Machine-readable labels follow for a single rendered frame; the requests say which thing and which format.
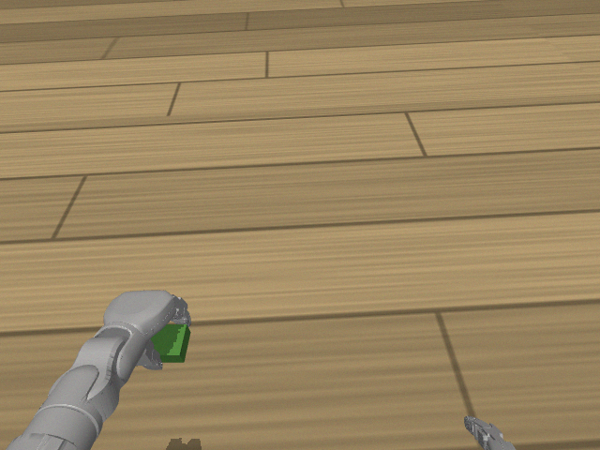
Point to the left robot hand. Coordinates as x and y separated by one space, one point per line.
149 312

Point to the small box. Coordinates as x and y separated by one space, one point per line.
171 342

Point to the right robot hand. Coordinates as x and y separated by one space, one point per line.
488 436

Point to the left robot arm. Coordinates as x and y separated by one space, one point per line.
78 403

